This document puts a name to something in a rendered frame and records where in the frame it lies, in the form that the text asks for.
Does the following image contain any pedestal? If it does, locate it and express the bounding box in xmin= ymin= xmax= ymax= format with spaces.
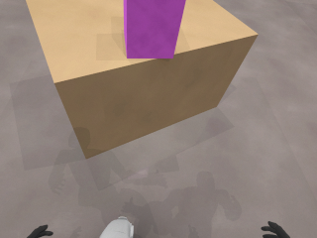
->
xmin=26 ymin=0 xmax=259 ymax=160

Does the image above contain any carton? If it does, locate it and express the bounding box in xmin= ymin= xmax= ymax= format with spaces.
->
xmin=123 ymin=0 xmax=186 ymax=59

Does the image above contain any robot left thigh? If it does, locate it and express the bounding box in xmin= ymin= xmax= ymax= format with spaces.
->
xmin=99 ymin=219 xmax=134 ymax=238

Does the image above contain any robot left hand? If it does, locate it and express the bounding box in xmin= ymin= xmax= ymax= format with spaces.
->
xmin=27 ymin=224 xmax=53 ymax=238

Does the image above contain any robot right hand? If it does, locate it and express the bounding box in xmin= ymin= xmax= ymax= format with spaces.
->
xmin=261 ymin=221 xmax=290 ymax=238

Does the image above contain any robot left shin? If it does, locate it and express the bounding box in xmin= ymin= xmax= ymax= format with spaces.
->
xmin=118 ymin=216 xmax=128 ymax=220

